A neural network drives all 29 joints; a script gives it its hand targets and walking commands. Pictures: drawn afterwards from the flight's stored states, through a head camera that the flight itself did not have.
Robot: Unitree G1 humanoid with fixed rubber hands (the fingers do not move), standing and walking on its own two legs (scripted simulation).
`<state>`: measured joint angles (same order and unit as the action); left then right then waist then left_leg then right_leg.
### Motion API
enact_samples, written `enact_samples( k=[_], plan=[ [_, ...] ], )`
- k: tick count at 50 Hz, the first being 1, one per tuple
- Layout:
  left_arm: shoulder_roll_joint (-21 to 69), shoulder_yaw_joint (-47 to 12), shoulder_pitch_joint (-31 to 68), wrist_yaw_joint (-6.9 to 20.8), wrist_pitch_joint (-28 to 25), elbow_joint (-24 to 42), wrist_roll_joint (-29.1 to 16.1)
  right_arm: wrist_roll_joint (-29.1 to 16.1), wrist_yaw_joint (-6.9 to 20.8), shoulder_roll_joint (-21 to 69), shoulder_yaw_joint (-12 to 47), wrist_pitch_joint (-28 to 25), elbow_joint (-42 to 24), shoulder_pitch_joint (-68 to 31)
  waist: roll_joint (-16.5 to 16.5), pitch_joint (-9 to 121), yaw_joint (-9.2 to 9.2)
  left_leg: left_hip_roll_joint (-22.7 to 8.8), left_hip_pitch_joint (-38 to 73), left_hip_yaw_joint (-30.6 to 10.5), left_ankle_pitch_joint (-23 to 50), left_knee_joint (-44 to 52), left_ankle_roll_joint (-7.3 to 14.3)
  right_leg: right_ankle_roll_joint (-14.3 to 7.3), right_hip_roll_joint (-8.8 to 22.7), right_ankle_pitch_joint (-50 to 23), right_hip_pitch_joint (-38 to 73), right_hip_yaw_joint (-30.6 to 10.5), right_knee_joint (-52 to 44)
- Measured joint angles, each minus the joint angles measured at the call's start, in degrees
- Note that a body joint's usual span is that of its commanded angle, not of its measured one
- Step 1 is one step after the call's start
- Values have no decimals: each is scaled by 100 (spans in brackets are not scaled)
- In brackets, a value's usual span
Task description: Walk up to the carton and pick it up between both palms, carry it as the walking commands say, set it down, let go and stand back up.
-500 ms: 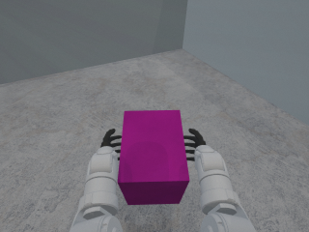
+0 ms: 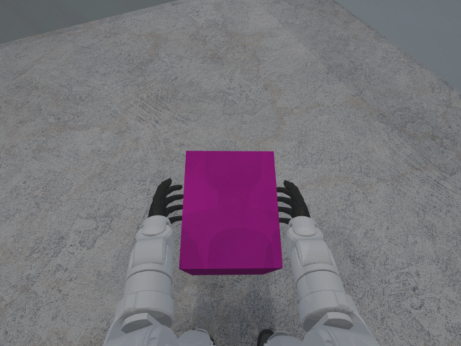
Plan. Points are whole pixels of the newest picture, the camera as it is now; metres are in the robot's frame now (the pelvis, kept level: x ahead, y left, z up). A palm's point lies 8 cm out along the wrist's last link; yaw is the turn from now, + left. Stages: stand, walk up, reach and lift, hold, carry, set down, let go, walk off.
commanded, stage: set down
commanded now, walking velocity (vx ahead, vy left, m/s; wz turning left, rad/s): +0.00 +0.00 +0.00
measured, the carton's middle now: (228, 219) +0.36 +0.06 -0.11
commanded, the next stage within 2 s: none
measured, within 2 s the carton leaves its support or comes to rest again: neither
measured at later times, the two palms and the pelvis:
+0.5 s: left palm (167, 224) +0.33 +0.20 -0.11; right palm (283, 225) +0.37 -0.06 -0.13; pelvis -0.04 +0.03 -0.07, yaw +0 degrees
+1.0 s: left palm (177, 228) +0.36 +0.19 -0.20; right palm (277, 232) +0.38 -0.06 -0.22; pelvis -0.03 +0.02 -0.15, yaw +1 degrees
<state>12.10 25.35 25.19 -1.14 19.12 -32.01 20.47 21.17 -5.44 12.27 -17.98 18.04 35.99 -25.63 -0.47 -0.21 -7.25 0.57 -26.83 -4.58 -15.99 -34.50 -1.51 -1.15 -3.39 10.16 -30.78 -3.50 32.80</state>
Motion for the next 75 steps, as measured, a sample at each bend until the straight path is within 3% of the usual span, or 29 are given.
enact_samples(
  k=[13,31,39,47,62,75],
  plan=[
    [193,498,524,-34,-742,167,9,139,-136,30,-213,-581,42,-647,-13,49,136,162,-2130,50,-197,-1268,63,124,70,124,-2057,-24,1104],
    [335,419,947,-309,-524,385,-78,-16,108,-232,-499,-379,110,-1245,158,837,248,348,-4331,215,-768,-2944,199,285,127,680,-4247,-137,2733],
    [291,309,1021,-457,-731,265,-198,-124,-10,-275,-508,-529,177,-1340,164,1178,266,375,-5159,201,-1009,-3569,174,323,112,915,-5080,-101,3359],
    [88,200,1203,-546,-818,114,-495,-469,-326,-314,-263,-603,217,-1395,197,1297,212,341,-5827,221,-1231,-4159,105,295,34,1107,-5809,-95,3993],
    [-351,491,1987,-237,-680,-442,-538,-574,-709,-455,-186,-413,630,-2118,289,1287,66,304,-6700,185,-1514,-5106,-56,176,-76,1338,-6780,-13,5007],
    [-569,747,2674,-133,-572,-641,-440,-492,-745,-597,-376,-342,924,-2940,316,1018,111,343,-7521,117,-1578,-5830,-107,171,-95,1349,-7572,80,5643]
  ],
)
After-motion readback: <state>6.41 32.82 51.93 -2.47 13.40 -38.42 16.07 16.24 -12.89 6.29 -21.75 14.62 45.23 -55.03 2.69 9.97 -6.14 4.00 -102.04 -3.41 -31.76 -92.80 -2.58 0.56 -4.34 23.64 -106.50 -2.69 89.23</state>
